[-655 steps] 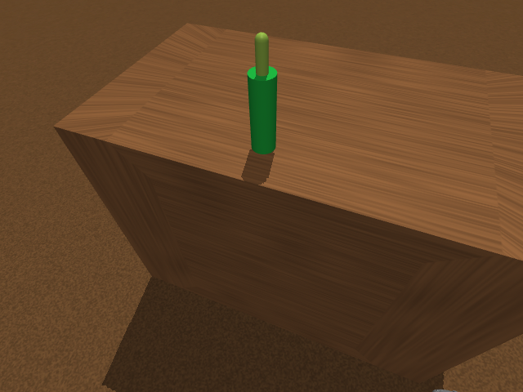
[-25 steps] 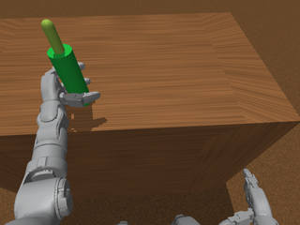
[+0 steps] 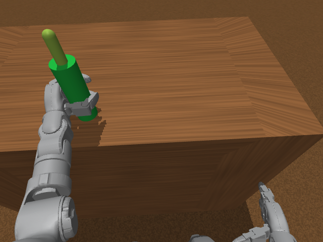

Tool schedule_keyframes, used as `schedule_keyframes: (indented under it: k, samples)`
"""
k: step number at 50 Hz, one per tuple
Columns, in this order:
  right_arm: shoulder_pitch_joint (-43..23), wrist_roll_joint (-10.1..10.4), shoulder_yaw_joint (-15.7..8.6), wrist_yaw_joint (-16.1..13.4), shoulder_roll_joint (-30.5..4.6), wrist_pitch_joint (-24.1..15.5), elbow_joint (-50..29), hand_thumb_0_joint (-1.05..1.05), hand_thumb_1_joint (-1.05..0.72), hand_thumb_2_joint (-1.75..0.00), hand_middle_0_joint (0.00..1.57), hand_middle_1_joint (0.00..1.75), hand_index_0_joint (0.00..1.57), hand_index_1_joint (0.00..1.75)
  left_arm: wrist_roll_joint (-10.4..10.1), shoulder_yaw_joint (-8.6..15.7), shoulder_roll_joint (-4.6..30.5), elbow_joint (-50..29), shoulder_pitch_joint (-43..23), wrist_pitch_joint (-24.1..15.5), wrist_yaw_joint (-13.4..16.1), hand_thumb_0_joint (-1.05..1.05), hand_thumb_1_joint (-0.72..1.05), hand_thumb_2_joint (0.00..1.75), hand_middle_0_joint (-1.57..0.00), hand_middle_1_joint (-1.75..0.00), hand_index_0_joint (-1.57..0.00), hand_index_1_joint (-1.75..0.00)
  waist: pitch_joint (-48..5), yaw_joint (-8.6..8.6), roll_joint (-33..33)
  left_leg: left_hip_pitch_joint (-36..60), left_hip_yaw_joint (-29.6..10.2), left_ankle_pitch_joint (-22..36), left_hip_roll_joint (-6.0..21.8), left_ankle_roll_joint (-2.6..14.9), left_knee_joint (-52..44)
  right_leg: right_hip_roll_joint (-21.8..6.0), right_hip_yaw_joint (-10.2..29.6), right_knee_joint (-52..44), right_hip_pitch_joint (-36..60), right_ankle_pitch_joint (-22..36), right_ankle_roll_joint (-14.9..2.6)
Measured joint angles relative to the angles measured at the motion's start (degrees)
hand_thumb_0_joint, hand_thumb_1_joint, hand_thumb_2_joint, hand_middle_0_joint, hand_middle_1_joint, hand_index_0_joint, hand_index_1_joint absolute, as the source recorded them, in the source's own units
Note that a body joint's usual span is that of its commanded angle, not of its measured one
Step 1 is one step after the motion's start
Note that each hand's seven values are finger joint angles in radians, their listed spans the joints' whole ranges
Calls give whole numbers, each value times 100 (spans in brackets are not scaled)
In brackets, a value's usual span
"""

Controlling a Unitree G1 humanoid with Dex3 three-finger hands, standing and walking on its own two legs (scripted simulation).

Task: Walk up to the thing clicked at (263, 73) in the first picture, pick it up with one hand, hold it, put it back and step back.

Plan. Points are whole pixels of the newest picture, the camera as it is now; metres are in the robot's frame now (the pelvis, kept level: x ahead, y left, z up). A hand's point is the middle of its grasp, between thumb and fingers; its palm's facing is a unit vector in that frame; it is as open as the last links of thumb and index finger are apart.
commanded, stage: settle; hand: left
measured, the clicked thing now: (71, 81) +0.44 +0.19 +0.18
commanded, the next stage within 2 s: lift in 0.66 s
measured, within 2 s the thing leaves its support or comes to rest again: leaves its support in 0.06 s
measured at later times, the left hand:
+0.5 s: hand (73, 86) +0.44 +0.19 +0.17, palm faces +0.14 -0.99 -0.03, open 7.2 cm
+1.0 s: hand (67, 75) +0.43 +0.19 +0.20, palm faces +0.14 -0.99 -0.02, open 7.2 cm
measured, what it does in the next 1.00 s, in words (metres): stands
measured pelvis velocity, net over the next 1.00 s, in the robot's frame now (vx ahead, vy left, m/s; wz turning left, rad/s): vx -0.01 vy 0.01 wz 0.00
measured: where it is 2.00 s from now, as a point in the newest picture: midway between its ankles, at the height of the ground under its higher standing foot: outside the picture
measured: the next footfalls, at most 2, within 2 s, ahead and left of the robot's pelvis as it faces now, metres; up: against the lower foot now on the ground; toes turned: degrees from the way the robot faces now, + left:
none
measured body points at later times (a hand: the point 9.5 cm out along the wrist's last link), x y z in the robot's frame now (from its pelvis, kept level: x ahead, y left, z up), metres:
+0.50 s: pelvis -0.01 +0.00 +0.01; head +0.01 -0.01 +0.46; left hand +0.42 +0.24 +0.17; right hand +0.14 -0.26 -0.06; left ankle +0.00 +0.13 -0.71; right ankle +0.00 -0.13 -0.71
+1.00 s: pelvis -0.01 +0.01 +0.01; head -0.01 +0.00 +0.46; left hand +0.42 +0.24 +0.20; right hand +0.14 -0.25 -0.05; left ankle +0.00 +0.13 -0.71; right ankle +0.00 -0.13 -0.71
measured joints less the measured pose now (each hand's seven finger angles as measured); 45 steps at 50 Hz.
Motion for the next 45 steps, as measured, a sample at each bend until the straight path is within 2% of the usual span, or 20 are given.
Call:
schedule_keyframes:
  k: [11,25,45]
  samples:
    - [-56,33,61,-76,0,-90,177,-1,52,-6,5,5,6,5,-63,19,96,-155,-96,351,-17,1,-12,119,-88,-109,-92,-110,22,24,49,203,-38,49,3,-19,-93,1,-40,-93,216,37,-18]
    - [-115,77,70,-129,-44,-232,455,-1,53,-5,5,5,6,5,-38,3,207,68,-429,678,-82,1,-13,120,-88,-109,-93,-110,67,49,69,367,-32,201,-25,2,-272,-29,-35,-269,384,183,1]
    - [-147,85,94,-164,-25,-502,677,-1,53,-5,5,5,6,5,-9,1,305,192,-760,873,-17,1,-12,119,-88,-109,-92,-110,99,30,82,541,-4,313,-26,34,-445,-34,-9,-512,581,338,33]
